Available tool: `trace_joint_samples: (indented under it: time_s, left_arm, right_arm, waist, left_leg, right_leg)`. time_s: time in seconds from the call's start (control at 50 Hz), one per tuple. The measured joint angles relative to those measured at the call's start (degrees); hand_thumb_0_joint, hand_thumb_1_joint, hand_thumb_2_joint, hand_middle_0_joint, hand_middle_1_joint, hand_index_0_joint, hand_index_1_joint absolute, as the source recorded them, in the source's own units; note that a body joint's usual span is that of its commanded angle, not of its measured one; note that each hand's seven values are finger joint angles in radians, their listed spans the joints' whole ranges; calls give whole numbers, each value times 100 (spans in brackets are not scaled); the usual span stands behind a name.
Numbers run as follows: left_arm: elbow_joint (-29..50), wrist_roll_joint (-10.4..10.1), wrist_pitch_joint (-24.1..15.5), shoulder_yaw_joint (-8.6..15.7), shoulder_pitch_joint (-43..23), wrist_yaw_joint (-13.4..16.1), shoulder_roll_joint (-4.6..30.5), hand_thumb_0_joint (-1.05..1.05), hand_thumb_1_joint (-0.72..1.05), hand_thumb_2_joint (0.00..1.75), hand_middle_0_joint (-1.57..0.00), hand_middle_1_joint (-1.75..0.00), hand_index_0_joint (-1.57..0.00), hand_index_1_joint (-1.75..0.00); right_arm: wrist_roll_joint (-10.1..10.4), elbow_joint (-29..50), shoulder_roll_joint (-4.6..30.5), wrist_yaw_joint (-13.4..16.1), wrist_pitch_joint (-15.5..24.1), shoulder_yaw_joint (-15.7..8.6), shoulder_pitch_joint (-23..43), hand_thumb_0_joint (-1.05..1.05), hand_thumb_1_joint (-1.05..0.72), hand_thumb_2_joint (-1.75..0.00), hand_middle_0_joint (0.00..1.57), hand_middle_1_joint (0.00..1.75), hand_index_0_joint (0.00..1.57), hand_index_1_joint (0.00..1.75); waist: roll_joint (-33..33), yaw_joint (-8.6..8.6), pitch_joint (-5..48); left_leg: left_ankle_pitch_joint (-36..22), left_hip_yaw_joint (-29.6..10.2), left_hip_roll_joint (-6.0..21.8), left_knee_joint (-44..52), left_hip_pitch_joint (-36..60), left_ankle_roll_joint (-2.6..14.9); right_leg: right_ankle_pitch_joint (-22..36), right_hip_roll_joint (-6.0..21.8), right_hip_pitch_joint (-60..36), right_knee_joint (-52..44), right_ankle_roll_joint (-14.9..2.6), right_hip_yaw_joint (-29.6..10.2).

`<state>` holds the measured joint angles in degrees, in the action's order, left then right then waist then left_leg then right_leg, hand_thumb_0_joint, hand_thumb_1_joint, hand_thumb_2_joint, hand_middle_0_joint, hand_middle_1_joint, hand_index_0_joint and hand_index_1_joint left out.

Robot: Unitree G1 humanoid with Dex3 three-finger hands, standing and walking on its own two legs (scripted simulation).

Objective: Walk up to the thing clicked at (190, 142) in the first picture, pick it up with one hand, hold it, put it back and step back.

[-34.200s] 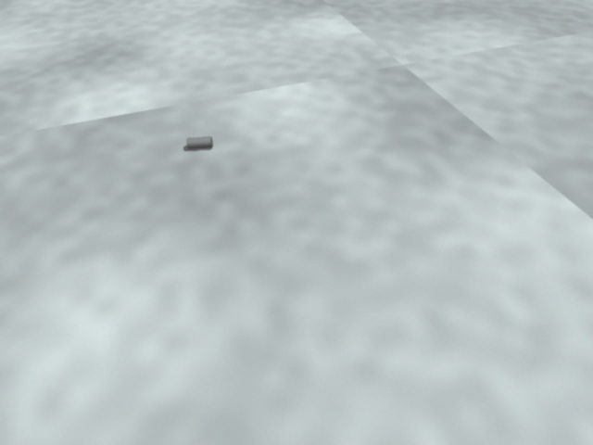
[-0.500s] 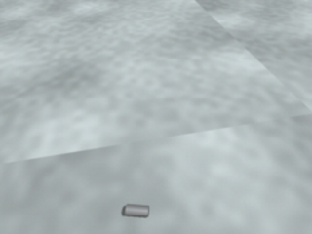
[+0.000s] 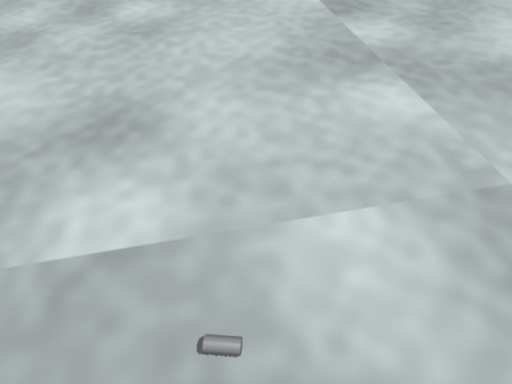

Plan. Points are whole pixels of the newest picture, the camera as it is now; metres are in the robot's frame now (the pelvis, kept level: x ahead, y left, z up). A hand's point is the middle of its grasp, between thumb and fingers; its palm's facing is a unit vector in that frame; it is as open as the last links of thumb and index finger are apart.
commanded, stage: stand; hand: left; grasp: from above
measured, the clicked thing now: (222, 344) +0.41 +0.15 -0.75
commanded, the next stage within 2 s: step back in 0.02 s
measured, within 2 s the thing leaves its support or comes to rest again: neither
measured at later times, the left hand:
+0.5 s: hand out of the picture +0.07 +0.31 -0.18, palm faces -0.07 -0.93 -0.36, open 7.4 cm
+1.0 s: hand out of the picture -0.05 +0.29 -0.15, palm faces -0.03 -0.92 -0.40, open 7.4 cm
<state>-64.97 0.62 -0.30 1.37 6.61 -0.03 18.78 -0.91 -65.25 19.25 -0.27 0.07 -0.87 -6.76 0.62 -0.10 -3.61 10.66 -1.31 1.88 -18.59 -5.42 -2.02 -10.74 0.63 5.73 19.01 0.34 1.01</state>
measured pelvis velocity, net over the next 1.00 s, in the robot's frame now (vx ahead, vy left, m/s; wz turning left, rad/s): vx -0.19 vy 0.04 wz -0.03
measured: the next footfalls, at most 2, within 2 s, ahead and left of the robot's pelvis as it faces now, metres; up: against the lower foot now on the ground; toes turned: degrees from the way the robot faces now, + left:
right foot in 0.72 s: -0.09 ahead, -0.08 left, +0.00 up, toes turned -2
left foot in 1.08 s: -0.19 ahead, +0.15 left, +0.00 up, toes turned -3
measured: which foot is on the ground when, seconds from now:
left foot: down 0.00-0.74, up 0.76-1.00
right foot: down 0.00-0.30, up 0.32-0.70, down 0.72-1.00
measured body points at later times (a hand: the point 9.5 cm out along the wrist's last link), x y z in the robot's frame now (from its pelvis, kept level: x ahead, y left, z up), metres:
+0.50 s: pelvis -0.07 +0.05 -0.02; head +0.01 +0.07 +0.42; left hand +0.07 +0.35 -0.15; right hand -0.01 -0.27 -0.13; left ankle -0.05 +0.14 -0.75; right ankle -0.10 -0.09 -0.67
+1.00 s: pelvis -0.19 +0.04 -0.02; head -0.13 +0.02 +0.42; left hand -0.05 +0.34 -0.12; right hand -0.11 -0.29 -0.14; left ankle -0.22 +0.16 -0.70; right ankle -0.13 -0.08 -0.75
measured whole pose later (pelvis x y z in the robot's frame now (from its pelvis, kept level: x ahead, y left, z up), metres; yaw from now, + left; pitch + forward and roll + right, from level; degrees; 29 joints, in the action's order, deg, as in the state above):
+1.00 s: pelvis -0.19 +0.04 -0.02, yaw -2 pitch -2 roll +1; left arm -44.7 1.8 2.3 3.9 7.1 0.8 19.8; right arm 0.0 -50.9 23.7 1.1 -2.8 -2.7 -10.3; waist 0.8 -0.5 -9.6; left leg 29.9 -5.4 -4.8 -55.2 -20.1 -1.5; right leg -12.7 0.4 19.4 33.8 -1.2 -0.4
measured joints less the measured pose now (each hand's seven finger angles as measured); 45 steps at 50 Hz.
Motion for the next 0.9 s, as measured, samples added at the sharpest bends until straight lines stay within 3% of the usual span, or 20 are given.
trace_joint_samples:
  time_s: [0.1, 0.16, 0.24, 0.26, 0.28, 0.3, 0.32, 0.38, 0.42, 0.48, 0.6, 0.66, 0.7, 0.74, 0.76, 0.8, 0.84, 0.9]
  left_arm:
    - [226, -96, 50, 127, -80, 15, 45, 0, 90, 90, -20, -30, -20, -30]
    - [462, -88, 124, 196, -208, 39, 120, 0, 90, 90, -20, -30, -20, -30]
    - [789, 17, 234, 231, -314, 62, 243, 0, 90, 90, -20, -30, -20, -30]
    - [863, 33, 255, 229, -345, 71, 286, 0, 90, 90, -20, -30, -20, -30]
    - [944, 32, 279, 222, -376, 75, 325, 0, 90, 90, -20, -30, -20, -30]
    - [1025, 11, 307, 220, -423, 78, 361, 0, 90, 90, -20, -30, -20, -30]
    - [1095, -15, 339, 233, -510, 95, 418, 0, 90, 90, -20, -30, -20, -30]
    - [1238, -28, 400, 265, -634, 195, 496, 0, 90, 90, -20, -30, -20, -30]
    - [1286, -54, 411, 243, -607, 214, 499, 0, 90, 90, -20, -30, -20, -30]
    - [1362, -37, 402, 227, -452, 175, 448, 0, 91, 90, -20, -30, -20, -30]
    - [1440, -1, 419, 255, -114, 104, 348, 0, 90, 90, -20, -30, -20, -30]
    - [1457, 13, 393, 285, -22, 68, 316, 0, 90, 90, -20, -30, -20, -30]
    - [1455, 36, 342, 297, 57, 43, 292, 0, 90, 90, -20, -30, -20, -30]
    - [1412, 88, 285, 309, 88, 38, 184, 0, 90, 90, -20, -30, -20, -30]
    - [1431, 89, 276, 291, 135, 12, 160, 0, 90, 90, -20, -30, -20, -30]
    - [1516, 98, 261, 269, 227, -21, 154, 0, 90, 90, -20, -30, -20, -30]
    - [1582, 78, 266, 258, 266, 4, 105, 0, 90, 90, -20, -30, -20, -30]
    - [1710, 85, 287, 264, 230, 38, 61, 0, 90, 90, -20, -30, -20, -30]
  right_arm:
    - [93, 214, 102, -31, -108, -55, 141, 0, -90, -90, 20, 30, 21, 29]
    - [124, 448, 210, -29, -184, -130, 239, 0, -90, -90, 20, 30, 21, 29]
    - [106, 748, 333, -63, -279, -233, 180, 0, -90, -90, 20, 29, 21, 29]
    - [105, 808, 349, -69, -272, -247, 134, 0, -90, -90, 20, 29, 21, 29]
    - [91, 862, 374, -72, -251, -258, 70, 0, -91, -90, 20, 29, 21, 29]
    - [54, 898, 396, -65, -220, -278, 7, 0, -90, -90, 20, 29, 21, 29]
    - [-2, 903, 352, -47, -197, -300, -11, 0, -91, -90, 20, 29, 21, 29]
    - [-54, 967, 205, -45, -184, -257, -71, 0, -91, -90, 20, 29, 21, 29]
    - [-72, 1027, 131, -2, -200, -228, -107, 0, -90, -90, 20, 30, 21, 29]
    - [-60, 1174, 83, 74, -192, -215, -115, 0, -90, -90, 20, 30, 21, 30]
    - [-40, 1501, 37, 118, -132, -203, -89, 0, -90, -90, 20, 30, 21, 30]
    - [-34, 1597, 71, 99, -145, -177, -62, 0, -90, -90, 20, 30, 21, 30]
    - [-17, 1616, 121, 80, -185, -166, -51, 0, -90, -90, 20, 30, 21, 30]
    - [29, 1554, 215, 70, -239, -181, 7, 0, -90, -90, 20, 30, 21, 30]
    - [55, 1504, 225, 74, -274, -193, 11, 0, -90, -90, 20, 30, 21, 30]
    - [75, 1427, 214, 85, -348, -207, 3, 0, -90, -90, 20, 30, 21, 30]
    - [115, 1410, 265, 88, -354, -207, -56, 0, -90, -90, 20, 30, 21, 30]
    - [136, 1426, 365, 118, -287, -183, -194, 0, -90, -90, 20, 30, 21, 29]
  waist:
    - [40, 38, -197]
    - [35, 55, -418]
    - [-118, 55, -514]
    - [-156, 77, -518]
    - [-161, 102, -505]
    - [-157, 117, -496]
    - [-253, 92, -568]
    - [-373, 99, -758]
    - [-390, 121, -783]
    - [-352, 136, -816]
    - [-271, 139, -866]
    - [-216, 107, -866]
    - [-150, 74, -811]
    - [123, 112, -840]
    - [171, 131, -799]
    - [55, 42, -718]
    - [23, -23, -650]
    - [40, -50, -568]
  left_leg:
    - [181, -26, 28, -553, -404, 44]
    - [242, -34, -33, -1304, -876, 200]
    - [1285, -14, -347, -2398, -1232, 390]
    - [1201, 23, -368, -2314, -1183, 404]
    - [748, 51, -342, -2018, -1082, 406]
    - [843, 41, -327, -1784, -998, 383]
    - [972, 84, -378, -1797, -1015, 397]
    - [853, 122, -373, -1778, -1064, 456]
    - [689, 149, -344, -1597, -1054, 480]
    - [543, 237, -299, -1451, -1059, 518]
    - [451, 444, -220, -1551, -1197, 524]
    - [448, 538, -163, -1740, -1358, 479]
    - [489, 583, -105, -1955, -1506, 427]
    - [515, 446, 67, -2175, -1608, 345]
    - [758, 303, 7, -2321, -1682, 312]
    - [1603, -69, -405, -3238, -1903, 253]
    - [1785, -401, -743, -4099, -2047, 214]
    - [1776, -601, -917, -4603, -2017, 117]
  right_leg:
    - [-92, -34, 304, 347, -24, 14]
    - [-153, 2, 562, 649, -31, 15]
    - [-292, 182, 966, 1141, 41, -105]
    - [-333, 218, 1070, 1271, 79, -117]
    - [-388, 229, 1190, 1425, 123, -109]
    - [-459, 227, 1342, 1628, 112, -102]
    - [-807, 189, 1496, 1936, 31, -271]
    - [-1970, -377, 1868, 3194, -141, -902]
    - [-2025, -635, 2056, 3929, -165, -1024]
    - [-1917, -740, 2104, 4500, -83, -966]
    - [-1894, -541, 1601, 3807, 79, -833]
    - [-1746, -360, 1283, 2997, 36, -651]
    - [-1328, -260, 967, 2149, -46, -495]
    - [-929, -402, 830, 1844, -126, -324]
    - [-919, -413, 862, 1868, -162, -273]
    - [-875, -292, 953, 1896, -221, -345]
    - [-704, -204, 984, 1726, -215, -384]
    - [-445, -131, 1090, 1493, -197, -337]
